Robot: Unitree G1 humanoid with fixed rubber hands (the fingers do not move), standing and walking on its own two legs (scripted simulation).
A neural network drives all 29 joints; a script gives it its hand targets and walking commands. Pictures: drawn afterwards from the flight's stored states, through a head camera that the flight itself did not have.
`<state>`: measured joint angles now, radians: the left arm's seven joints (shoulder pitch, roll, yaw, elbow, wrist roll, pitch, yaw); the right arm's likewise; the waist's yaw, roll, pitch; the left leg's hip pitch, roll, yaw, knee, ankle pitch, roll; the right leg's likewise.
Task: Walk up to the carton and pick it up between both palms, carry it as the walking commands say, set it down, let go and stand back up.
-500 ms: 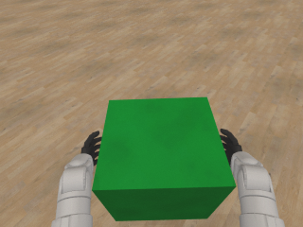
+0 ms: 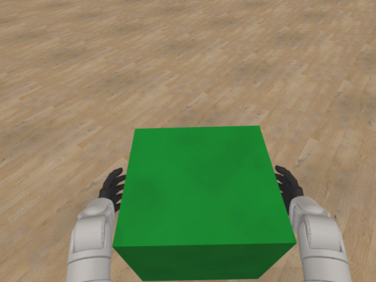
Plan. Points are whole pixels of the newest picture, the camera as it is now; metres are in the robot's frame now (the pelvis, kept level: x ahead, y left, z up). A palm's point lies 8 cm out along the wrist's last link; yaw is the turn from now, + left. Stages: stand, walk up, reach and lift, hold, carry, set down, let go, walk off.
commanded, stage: reach and lift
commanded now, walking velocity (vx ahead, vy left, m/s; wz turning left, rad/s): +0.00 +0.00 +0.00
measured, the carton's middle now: (198, 206) +0.29 +0.00 -0.04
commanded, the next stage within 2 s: hold in 0.18 s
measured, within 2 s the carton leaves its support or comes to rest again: neither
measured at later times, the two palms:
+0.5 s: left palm (106, 203) +0.27 +0.20 +0.04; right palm (292, 200) +0.26 -0.19 +0.04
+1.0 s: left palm (107, 203) +0.27 +0.20 +0.03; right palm (292, 202) +0.26 -0.20 +0.03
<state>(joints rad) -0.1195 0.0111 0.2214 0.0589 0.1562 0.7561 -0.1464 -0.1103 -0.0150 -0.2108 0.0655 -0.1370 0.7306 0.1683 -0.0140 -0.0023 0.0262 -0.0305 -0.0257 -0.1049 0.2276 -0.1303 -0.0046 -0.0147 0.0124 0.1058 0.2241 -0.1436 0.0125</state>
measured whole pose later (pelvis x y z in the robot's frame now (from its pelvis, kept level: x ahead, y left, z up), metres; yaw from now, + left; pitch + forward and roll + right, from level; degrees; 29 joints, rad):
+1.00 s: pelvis +0.00 +0.00 +0.00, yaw +0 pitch -4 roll +0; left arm -0.13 0.01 0.23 0.07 0.16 0.74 -0.16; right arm -0.11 -0.01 -0.21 0.07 -0.14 0.72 0.16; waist -0.01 -0.01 0.04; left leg -0.03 -0.03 -0.09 0.21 -0.11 0.00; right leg -0.02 0.01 0.11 0.22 -0.13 0.01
